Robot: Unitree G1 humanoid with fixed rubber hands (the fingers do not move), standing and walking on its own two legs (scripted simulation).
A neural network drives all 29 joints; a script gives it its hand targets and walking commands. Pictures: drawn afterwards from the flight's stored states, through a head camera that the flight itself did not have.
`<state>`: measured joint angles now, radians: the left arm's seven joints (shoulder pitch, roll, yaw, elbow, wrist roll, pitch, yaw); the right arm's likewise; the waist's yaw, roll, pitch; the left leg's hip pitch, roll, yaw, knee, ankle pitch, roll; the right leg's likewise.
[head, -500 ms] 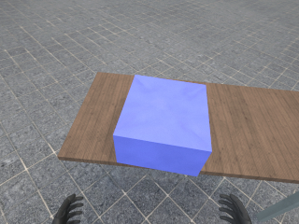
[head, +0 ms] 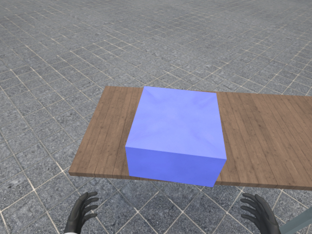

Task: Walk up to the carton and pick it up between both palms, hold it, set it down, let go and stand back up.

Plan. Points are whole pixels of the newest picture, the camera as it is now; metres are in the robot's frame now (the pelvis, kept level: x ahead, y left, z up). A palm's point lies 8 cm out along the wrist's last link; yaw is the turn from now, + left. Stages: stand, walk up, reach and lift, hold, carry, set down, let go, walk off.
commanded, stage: reach and lift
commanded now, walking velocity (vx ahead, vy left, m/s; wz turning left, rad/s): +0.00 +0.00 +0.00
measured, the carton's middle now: (175, 131) +0.49 -0.04 -0.04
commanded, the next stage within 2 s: none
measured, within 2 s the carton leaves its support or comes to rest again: neither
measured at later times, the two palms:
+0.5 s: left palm (78, 199) +0.23 +0.23 -0.02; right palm (266, 208) +0.22 -0.25 -0.02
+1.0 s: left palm (85, 156) +0.32 +0.22 +0.04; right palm (266, 164) +0.31 -0.26 +0.04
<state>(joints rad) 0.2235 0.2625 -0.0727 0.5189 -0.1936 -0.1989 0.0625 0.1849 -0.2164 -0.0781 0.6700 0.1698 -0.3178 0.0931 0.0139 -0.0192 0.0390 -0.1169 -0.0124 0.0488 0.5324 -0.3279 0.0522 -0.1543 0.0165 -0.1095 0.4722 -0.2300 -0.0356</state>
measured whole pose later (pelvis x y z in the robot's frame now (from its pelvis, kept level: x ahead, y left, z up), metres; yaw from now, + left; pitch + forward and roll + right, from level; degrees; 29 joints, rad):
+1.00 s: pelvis +0.01 -0.02 +0.00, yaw +1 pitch +1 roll +0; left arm -0.25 0.35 -0.01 0.65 -0.27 -0.15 -0.03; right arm -0.23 -0.32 0.02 0.68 0.39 -0.19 -0.01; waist -0.02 -0.02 -0.02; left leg -0.21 -0.01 0.02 0.50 -0.30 0.02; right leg -0.25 0.03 -0.10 0.47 -0.23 -0.06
